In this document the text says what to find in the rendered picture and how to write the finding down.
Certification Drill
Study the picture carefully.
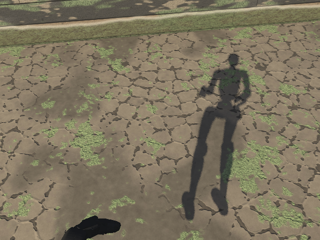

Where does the left robot hand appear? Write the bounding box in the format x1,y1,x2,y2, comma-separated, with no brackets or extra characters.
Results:
61,215,121,240

